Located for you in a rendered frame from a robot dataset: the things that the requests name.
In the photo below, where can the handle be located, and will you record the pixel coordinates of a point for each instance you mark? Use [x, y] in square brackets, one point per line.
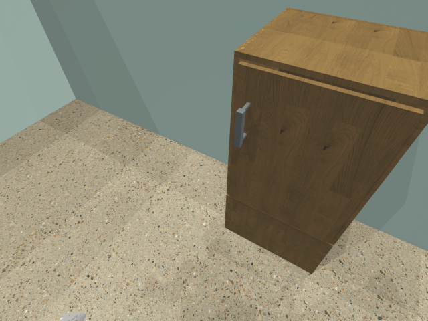
[239, 126]

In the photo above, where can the cupboard door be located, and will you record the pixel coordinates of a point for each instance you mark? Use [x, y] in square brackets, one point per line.
[312, 150]

